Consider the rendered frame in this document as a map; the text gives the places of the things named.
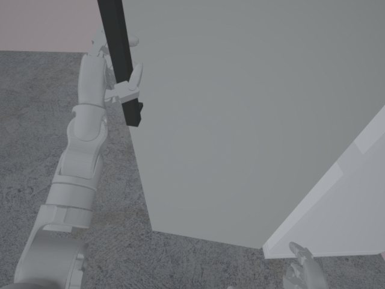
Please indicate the robot left upper arm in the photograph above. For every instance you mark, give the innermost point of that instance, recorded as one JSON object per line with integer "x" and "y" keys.
{"x": 54, "y": 263}

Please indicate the robot right hand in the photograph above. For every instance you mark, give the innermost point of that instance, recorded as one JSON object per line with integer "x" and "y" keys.
{"x": 311, "y": 276}

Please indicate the robot left hand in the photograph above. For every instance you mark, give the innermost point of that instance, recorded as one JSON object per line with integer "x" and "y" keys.
{"x": 96, "y": 66}

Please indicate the handle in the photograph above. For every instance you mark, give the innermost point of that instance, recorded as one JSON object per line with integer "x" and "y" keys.
{"x": 114, "y": 25}

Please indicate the fridge door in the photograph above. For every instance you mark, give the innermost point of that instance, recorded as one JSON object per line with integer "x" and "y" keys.
{"x": 246, "y": 106}

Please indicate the left robot forearm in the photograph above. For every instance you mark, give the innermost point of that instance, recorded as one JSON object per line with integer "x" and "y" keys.
{"x": 76, "y": 179}

